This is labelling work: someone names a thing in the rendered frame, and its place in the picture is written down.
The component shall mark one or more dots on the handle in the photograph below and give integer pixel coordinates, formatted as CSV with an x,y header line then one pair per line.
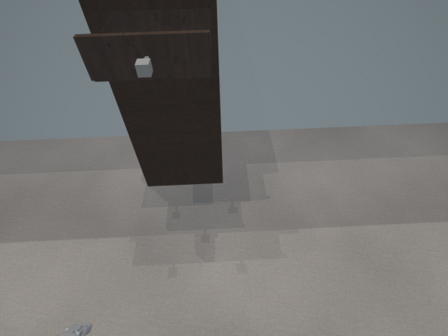
x,y
144,67

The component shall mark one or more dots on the drawer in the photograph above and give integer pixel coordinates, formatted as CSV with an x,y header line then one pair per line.
x,y
178,43

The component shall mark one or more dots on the cabinet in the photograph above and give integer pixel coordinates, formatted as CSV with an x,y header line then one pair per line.
x,y
174,124

